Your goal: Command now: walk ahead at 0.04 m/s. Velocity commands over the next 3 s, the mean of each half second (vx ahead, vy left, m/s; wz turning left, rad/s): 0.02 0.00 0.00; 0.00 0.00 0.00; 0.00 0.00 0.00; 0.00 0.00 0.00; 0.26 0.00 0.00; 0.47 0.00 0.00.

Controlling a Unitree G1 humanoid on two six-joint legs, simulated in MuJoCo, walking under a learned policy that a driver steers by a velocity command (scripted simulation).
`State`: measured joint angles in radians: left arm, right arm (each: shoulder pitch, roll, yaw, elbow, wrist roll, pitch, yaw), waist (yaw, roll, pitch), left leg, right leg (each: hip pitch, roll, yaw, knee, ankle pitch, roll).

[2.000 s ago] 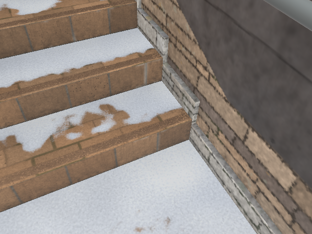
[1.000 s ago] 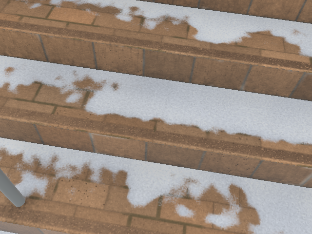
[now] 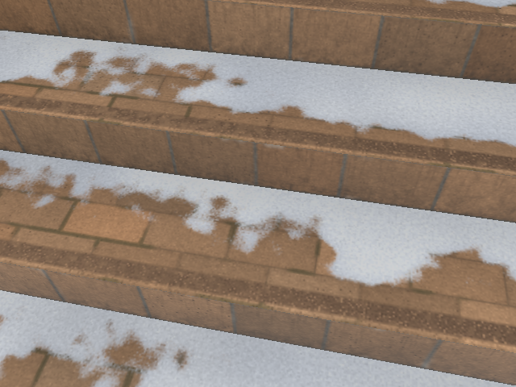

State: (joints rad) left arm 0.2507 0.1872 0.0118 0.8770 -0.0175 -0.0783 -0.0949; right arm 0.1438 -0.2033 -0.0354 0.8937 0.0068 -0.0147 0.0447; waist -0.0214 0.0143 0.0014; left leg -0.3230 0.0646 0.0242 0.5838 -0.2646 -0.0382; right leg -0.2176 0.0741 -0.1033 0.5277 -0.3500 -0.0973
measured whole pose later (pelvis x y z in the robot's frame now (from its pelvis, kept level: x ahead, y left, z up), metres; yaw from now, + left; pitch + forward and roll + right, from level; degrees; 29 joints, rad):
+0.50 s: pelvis +0.03 +0.03 -0.02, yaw -1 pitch +2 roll +1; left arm 0.26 0.20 0.04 0.83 0.00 -0.07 -0.10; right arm 0.07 -0.18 -0.01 0.88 0.01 -0.07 0.06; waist 0.01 0.00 -0.04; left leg -0.33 0.01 0.05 0.72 -0.42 0.00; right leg -0.24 0.01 -0.06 0.71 -0.50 -0.05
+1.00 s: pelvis +0.01 +0.04 -0.01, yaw +0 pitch +0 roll +1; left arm 0.30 0.17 0.03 0.98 0.00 -0.06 -0.10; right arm 0.15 -0.19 -0.01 0.99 0.00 -0.05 0.06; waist 0.01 0.01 -0.03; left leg -0.30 0.00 0.05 0.66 -0.37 0.01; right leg -0.22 0.01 -0.06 0.66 -0.45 -0.04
